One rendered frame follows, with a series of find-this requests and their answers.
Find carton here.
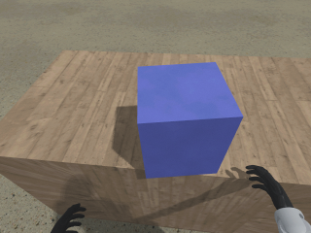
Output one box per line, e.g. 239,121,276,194
137,62,243,179

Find robot right forearm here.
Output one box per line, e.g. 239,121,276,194
274,207,311,233

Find robot right hand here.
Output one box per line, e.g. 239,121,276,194
245,165,294,210

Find pedestal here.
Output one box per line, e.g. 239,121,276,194
0,50,311,233

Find robot left hand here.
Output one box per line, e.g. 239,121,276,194
51,203,86,233

